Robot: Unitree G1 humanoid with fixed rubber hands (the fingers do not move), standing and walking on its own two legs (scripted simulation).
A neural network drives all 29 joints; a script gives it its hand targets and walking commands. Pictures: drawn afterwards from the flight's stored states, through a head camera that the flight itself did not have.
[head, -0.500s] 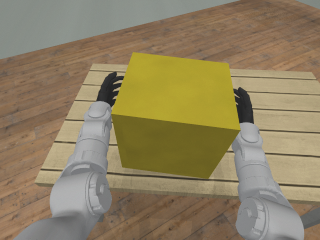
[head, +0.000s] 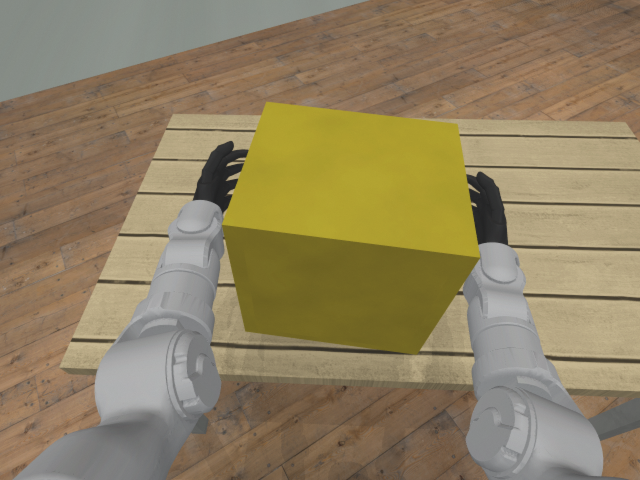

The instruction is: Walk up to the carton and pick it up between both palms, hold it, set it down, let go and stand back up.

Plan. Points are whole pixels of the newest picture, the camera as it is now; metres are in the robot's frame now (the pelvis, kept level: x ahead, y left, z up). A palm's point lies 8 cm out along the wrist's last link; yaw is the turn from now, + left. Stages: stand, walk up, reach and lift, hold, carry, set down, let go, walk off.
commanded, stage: set down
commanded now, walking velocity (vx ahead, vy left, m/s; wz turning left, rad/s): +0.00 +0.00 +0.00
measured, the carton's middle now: (345, 234) +0.44 -0.02 +0.02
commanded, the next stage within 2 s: none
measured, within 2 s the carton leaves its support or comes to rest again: rests again in 0.88 s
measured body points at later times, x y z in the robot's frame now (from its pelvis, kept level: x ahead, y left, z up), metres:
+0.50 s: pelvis +0.00 +0.00 +0.00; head +0.06 +0.01 +0.44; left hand +0.46 +0.15 +0.07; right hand +0.40 -0.20 +0.05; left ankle -0.03 +0.11 -0.75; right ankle -0.03 -0.11 -0.75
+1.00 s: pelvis -0.01 +0.00 +0.00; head +0.07 +0.01 +0.44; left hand +0.45 +0.16 +0.06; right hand +0.40 -0.20 +0.05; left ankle -0.03 +0.11 -0.75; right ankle -0.03 -0.11 -0.75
